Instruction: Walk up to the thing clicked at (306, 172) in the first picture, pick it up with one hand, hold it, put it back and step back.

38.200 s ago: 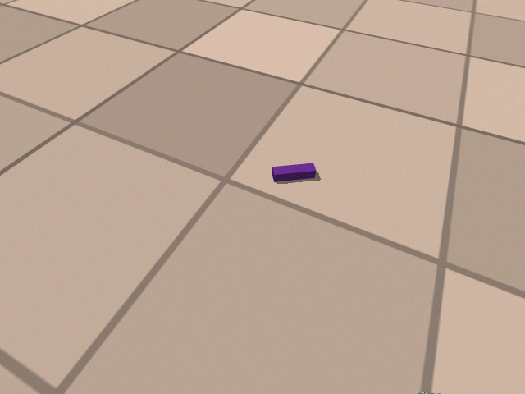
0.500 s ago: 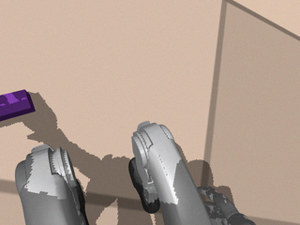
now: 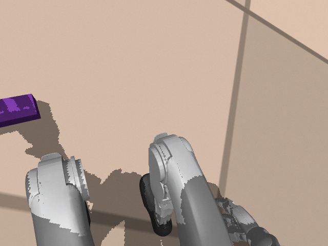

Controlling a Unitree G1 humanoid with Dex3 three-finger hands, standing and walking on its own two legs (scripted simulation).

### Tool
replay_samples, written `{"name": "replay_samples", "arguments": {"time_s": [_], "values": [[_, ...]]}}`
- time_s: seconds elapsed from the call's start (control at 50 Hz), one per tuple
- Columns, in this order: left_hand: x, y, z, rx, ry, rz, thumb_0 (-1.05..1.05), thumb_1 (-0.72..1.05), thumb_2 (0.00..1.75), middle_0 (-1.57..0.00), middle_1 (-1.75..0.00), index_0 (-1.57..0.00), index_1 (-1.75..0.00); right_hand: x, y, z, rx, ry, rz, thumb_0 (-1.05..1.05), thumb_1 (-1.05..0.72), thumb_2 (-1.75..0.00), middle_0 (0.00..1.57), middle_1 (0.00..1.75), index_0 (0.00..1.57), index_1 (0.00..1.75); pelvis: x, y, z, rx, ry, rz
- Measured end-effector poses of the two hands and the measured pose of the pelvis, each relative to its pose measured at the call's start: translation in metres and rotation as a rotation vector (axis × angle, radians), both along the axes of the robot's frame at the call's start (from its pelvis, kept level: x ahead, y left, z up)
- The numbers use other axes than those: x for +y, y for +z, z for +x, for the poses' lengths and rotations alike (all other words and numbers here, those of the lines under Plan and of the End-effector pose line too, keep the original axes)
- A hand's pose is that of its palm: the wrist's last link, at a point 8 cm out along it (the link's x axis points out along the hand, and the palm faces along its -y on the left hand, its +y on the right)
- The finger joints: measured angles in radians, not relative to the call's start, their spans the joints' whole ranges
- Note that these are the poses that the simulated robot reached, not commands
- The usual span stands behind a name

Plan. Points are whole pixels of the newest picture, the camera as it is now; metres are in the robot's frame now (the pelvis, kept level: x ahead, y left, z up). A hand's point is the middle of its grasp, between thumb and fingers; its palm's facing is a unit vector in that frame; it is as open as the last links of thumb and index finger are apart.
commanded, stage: rest palm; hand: left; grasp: from above
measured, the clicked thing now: out of the picture +0.44 +0.35 -0.29
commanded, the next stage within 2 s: close in 1.24 s
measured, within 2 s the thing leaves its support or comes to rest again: neither
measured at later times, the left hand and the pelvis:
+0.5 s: hand out of the picture +0.44 +0.34 -0.25, palm faces -0.43 -0.15 -0.89, open 14.3 cm; pelvis +0.00 +0.00 -0.02, yaw -2 degrees
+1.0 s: hand out of the picture +0.43 +0.34 -0.27, palm faces -0.44 -0.15 -0.89, open 14.0 cm; pelvis +0.00 +0.01 -0.02, yaw -4 degrees
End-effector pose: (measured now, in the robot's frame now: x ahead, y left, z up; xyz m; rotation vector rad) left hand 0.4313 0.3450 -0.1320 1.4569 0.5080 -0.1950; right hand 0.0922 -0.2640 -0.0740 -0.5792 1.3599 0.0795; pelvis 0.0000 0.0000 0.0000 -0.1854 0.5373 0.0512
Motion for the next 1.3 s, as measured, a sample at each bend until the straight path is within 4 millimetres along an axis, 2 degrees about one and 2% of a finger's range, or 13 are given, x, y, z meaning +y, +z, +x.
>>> {"name": "replay_samples", "arguments": {"time_s": [0.08, 0.18, 0.3, 0.38, 0.52, 0.8, 1.1, 1.3], "values": [[-0.002, -0.010, -0.001, 0.020, 0.025, 0.010, 0.00, -0.56, 1.03, -0.07, -0.98, -0.06, -1.00, 0.001, -0.003, -0.006, 0.000, 0.008, 0.008, 0.00, -0.89, -0.89, 0.21, 0.30, 0.20, 0.30, -0.001, -0.003, -0.003, -0.008, -0.004, 0.003], [-0.004, -0.028, -0.003, 0.051, 0.038, 0.007, 0.00, -0.55, 1.03, -0.07, -0.98, -0.06, -1.00, 0.002, -0.006, -0.023, 0.036, 0.013, 0.013, 0.00, -0.89, -0.89, 0.21, 0.30, 0.20, 0.30, -0.002, -0.009, -0.005, -0.023, -0.010, 0.006], [-0.003, -0.045, 0.000, 0.041, 0.046, 0.001, 0.00, -0.55, 1.02, -0.07, -0.98, -0.06, -1.00, 0.004, -0.006, -0.041, 0.092, 0.021, 0.006, 0.00, -0.89, -0.89, 0.21, 0.30, 0.20, 0.30, -0.002, -0.016, -0.004, -0.039, -0.017, 0.002], [-0.004, -0.054, 0.005, 0.035, 0.038, -0.005, 0.00, -0.55, 1.02, -0.07, -0.98, -0.06, -1.00, 0.005, -0.004, -0.047, 0.116, 0.029, 0.008, 0.00, -0.90, -0.89, 0.21, 0.30, 0.20, 0.30, -0.001, -0.018, -0.001, -0.043, -0.022, -0.006], [-0.001, -0.060, 0.008, 0.011, 0.063, -0.007, 0.00, -0.54, 1.02, -0.07, -0.98, -0.06, -1.01, 0.007, -0.002, -0.041, 0.117, 0.060, 0.014, 0.00, -0.90, -0.89, 0.21, 0.30, 0.20, 0.30, 0.001, -0.019, 0.003, -0.049, -0.032, -0.022], [0.010, -0.067, -0.005, 0.032, 0.078, -0.019, 0.00, -0.53, 1.03, -0.08, -1.00, -0.06, -1.02, 0.010, 0.001, -0.024, 0.081, 0.134, 0.004, 0.00, -0.90, -0.90, 0.21, 0.30, 0.20, 0.29, 0.004, -0.021, 0.000, -0.078, -0.035, -0.039], [-0.007, -0.079, 0.002, 0.003, 0.017, -0.021, 0.00, -0.51, 1.06, -0.08, -1.03, -0.07, -1.06, 0.016, 0.007, -0.025, 0.091, 0.165, 0.017, 0.00, -0.90, -0.90, 0.21, 0.30, 0.20, 0.30, 0.006, -0.022, 0.001, -0.084, -0.042, -0.055], [-0.003, -0.082, 0.002, -0.004, 0.082, 0.003, 0.00, -0.51, 1.07, -0.09, -1.05, -0.07, -1.08, 0.015, 0.005, -0.024, 0.079, 0.181, 0.044, 0.00, -0.90, -0.90, 0.21, 0.30, 0.20, 0.29, 0.005, -0.023, 0.000, -0.088, -0.048, -0.052]]}}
